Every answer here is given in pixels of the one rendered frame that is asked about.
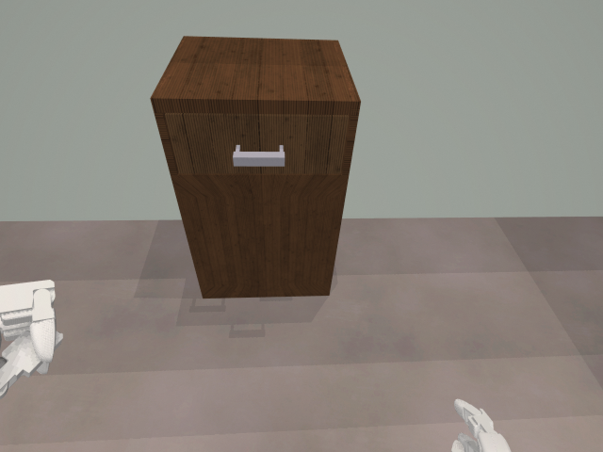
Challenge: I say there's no cabinet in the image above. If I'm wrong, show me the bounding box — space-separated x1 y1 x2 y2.
150 36 361 299

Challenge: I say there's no left robot hand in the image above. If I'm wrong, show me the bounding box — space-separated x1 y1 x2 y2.
0 280 63 399

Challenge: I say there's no right robot hand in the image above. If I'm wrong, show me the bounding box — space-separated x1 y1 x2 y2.
451 399 511 452

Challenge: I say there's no drawer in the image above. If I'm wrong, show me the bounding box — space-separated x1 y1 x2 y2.
165 113 349 174

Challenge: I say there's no handle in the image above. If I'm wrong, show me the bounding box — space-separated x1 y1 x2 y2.
233 145 285 167

